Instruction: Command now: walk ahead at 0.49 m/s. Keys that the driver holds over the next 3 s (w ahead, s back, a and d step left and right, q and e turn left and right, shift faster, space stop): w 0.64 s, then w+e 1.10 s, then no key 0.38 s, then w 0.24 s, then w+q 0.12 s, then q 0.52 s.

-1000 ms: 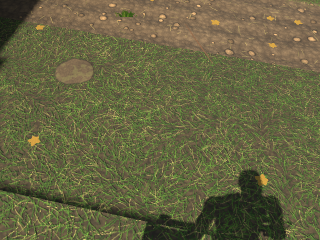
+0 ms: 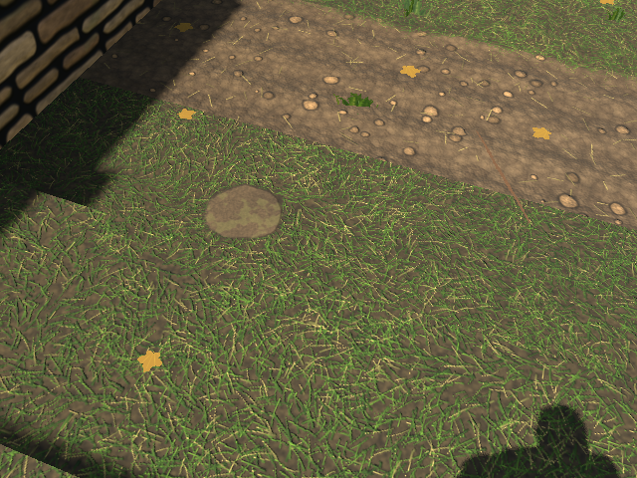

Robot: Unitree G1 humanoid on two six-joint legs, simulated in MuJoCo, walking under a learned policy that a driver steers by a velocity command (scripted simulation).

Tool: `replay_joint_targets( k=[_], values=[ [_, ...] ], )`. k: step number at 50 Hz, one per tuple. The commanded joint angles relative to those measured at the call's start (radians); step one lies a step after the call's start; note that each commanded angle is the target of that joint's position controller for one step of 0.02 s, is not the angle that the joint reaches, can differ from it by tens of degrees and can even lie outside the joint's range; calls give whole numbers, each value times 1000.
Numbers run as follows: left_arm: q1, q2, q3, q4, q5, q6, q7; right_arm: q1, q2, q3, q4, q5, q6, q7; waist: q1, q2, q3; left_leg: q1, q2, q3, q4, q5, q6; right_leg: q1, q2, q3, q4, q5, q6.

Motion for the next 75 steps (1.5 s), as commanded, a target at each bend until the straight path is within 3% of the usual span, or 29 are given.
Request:
replay_joint_targets(
  k=[1, 7, 9, 10, 11, 12, 13, 15, 21, 26, 30, 35, 37, 39, 40, 41, 43, 44, 45, 48, 52, 57, 60, 61, 62, 63, 66, 70, 75],
  values=[
    [-19, 31, -6, -45, -1, -8, -5, -27, -144, -24, -42, -7, -26, 0, 18, 140, -9, -160, 202, -55, -51, 602, 62, 172, 82, -98, -11, 163, -1],
    [-68, 66, 0, -43, 12, -17, 8, 2, -140, -16, -17, -22, -4, -13, 12, 68, 57, -24, 259, -76, 110, 755, 109, 138, 110, -95, -89, -146, -73],
    [161, 77, 13, 35, 7, -22, 14, -7, -157, -19, -7, -29, 1, -18, 106, 102, -16, -54, 248, -72, 358, 935, 96, 415, 170, -117, -174, -226, -99],
    [326, 104, 26, 80, 6, -36, 19, -40, -159, -21, -12, -22, 0, -18, 198, 68, -64, -166, 205, -43, 620, 784, 73, 601, 115, -31, -316, -156, -129],
    [372, 215, 46, 84, 12, -44, 26, 48, -61, -7, -31, -20, -5, -14, 135, -198, -151, -384, 62, 4, 1035, -99, 31, 778, -179, 342, -387, -110, -218],
    [357, 198, 31, 61, -16, -53, 23, 141, -78, -15, -20, -3, -18, -12, 81, -189, -178, -618, -53, -136, 1176, -353, 25, 849, -320, 739, -510, 92, -345],
    [275, 165, 33, 54, -33, -54, 24, 7, -161, -34, -38, -4, -15, -14, 88, -62, -38, -728, 31, -159, 1184, -257, 22, 734, -310, 627, -546, 38, -370],
    [162, 104, 17, 33, -24, -72, 10, -71, -155, -42, -46, -4, -1, -6, 27, 39, 58, -641, 106, -173, 1048, -146, 0, 525, -233, 401, -566, 147, -307],
    [252, 116, 16, 88, -31, -78, 38, -200, -62, -25, -68, -42, 66, 33, 0, 12, 65, -591, 161, -42, 733, 86, -63, 487, -97, 124, -645, 385, -214],
    [408, 75, 5, 144, -6, -110, 48, -448, -94, -38, -138, -32, 35, 37, 104, -36, 103, -901, 181, -58, 600, 335, -47, 708, -76, 151, -602, 58, -184],
    [269, 69, -6, 119, -14, -130, 42, -445, -73, -29, -140, -32, 27, 64, 56, 14, 96, -480, 154, -16, 356, 769, -17, 378, -28, 78, -572, -159, -140],
    [347, 71, -16, 163, 20, -94, 60, -498, -98, -27, -158, -28, 26, 45, 121, 31, 136, -488, 177, -42, 168, 696, -26, 561, -27, 109, -287, -111, -128],
    [358, 83, -16, 176, 35, -65, 86, -354, -106, -29, -109, -30, 6, 26, 77, 55, 77, -392, 192, -65, 22, 703, -38, 666, 6, 124, -31, 17, -134],
    [334, 99, -7, 186, 0, -40, 94, -26, -128, -41, -6, -59, -10, 10, -65, 112, -54, 3, 186, -9, -110, 856, -43, 524, 77, 84, 444, 71, -127],
    [337, 87, 7, 181, -28, -36, 89, 94, -196, -62, 37, -62, -8, 11, -101, 232, -127, 283, 289, -96, 13, 957, -24, 250, 178, 56, 784, -507, -99],
    [533, 15, -2, 187, -77, -42, 100, 161, -231, -55, 41, -61, -14, 22, 3, 327, -275, 659, 471, -170, 507, 1557, -14, -100, 168, 101, 983, -807, -72],
    [395, 53, -6, 176, -55, -41, 110, 164, -160, -57, 10, -31, 1, 36, -95, 176, -329, 604, 527, -283, 384, 977, 64, -325, 65, 80, 962, -600, -81],
    [286, 60, -2, 129, -33, -36, 92, 33, -161, -53, -28, -38, -5, 17, -59, 205, -280, 385, 544, -345, 228, 400, 124, -315, 38, 61, 816, -393, -60],
    [162, 74, 8, 104, 11, -27, 73, -28, -124, -44, -39, -30, -14, -2, -41, 137, -182, 159, 501, -328, 129, 267, 110, -251, 6, 48, 764, -276, -53],
    [56, 5, 1, 41, 15, 6, 16, -61, -110, -37, -16, -31, -47, -14, 42, 118, 47, -292, 428, -187, 18, 367, 113, -44, -29, 64, 369, -107, 16],
    [4, -38, -23, -4, -11, -11, -5, -110, -89, -32, -36, -13, -58, -8, 79, 166, -1, -307, 343, 12, 11, 473, 58, 133, -5, -9, 20, 106, -37],
    [-168, -7, -17, -72, -3, 2, -11, 24, -132, -44, -13, -16, -14, -15, 13, 92, 41, -53, 385, 75, 55, 505, 39, 79, 44, -93, -129, -48, -120],
    [-23, 21, 8, -36, -1, -5, -6, 54, -176, -50, -11, -31, 16, -20, 68, 79, -60, 22, 369, 165, 393, 788, 20, 290, 161, -153, -215, -194, -171],
    [133, 65, 29, 9, 8, -13, 4, 39, -186, -52, -30, -26, 25, -16, 141, 45, -144, -100, 339, 194, 644, 684, -17, 514, 151, -73, -308, -181, -211],
    [203, 194, 62, 12, 11, -12, 18, 55, -98, -34, -89, -18, 24, -6, 128, -142, -251, -405, 226, 211, 1024, 75, -69, 768, -141, 372, -406, -259, -313],
    [221, 251, 70, -6, -24, 4, 19, -40, -128, -42, -161, -21, 18, 6, 137, -165, -309, -703, 51, 21, 1206, -345, -101, 911, -285, 836, -602, -275, -411],
    [103, 140, 41, 13, -23, 7, 42, -119, -134, -42, -170, -12, 3, -2, 35, 56, -1, -712, 192, -74, 1011, -143, -86, 566, -170, 440, -590, 3, -286],
    [71, 123, 35, 2, -37, -34, 39, -91, -111, -41, -163, -40, 65, 3, -37, 15, -26, -534, 187, -60, 854, -51, -118, 414, -36, 275, -621, 221, -243],
    [171, 156, 46, 8, -46, -35, 43, -307, -109, -39, -237, -39, 66, 4, 22, 6, 1, -574, 150, -60, 595, 145, -148, 422, 1, 282, -643, 190, -203]
  ],
)
Next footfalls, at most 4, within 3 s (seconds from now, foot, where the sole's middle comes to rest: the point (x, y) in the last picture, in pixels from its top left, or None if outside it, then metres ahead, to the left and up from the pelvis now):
0.20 right None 0.19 -0.08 -0.78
0.80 left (257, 461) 0.58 0.13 -0.95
1.22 right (348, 382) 0.79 -0.09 -0.95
1.74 left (319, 307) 1.02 -0.02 -0.95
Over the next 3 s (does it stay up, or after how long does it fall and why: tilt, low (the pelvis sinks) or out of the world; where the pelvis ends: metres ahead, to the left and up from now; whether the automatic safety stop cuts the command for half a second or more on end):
stays up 1.23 -0.37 -0.35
